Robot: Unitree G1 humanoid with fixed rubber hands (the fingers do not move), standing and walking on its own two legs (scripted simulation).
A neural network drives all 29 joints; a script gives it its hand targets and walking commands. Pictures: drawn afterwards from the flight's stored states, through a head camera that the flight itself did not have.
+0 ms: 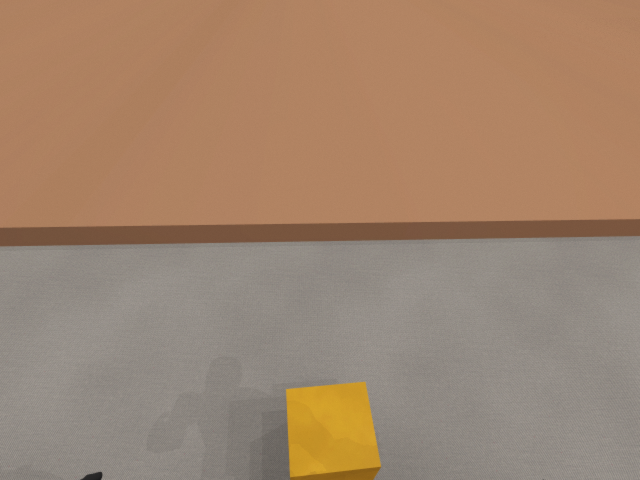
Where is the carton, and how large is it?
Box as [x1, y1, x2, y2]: [286, 382, 380, 479]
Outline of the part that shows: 365,382 286,389 290,479 373,479 380,467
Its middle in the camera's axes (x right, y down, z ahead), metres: +0.02 +0.54 +1.04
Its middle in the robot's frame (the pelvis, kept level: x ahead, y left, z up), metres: +0.37 -0.03 -0.66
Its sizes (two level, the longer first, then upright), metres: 0.210 0.200 0.250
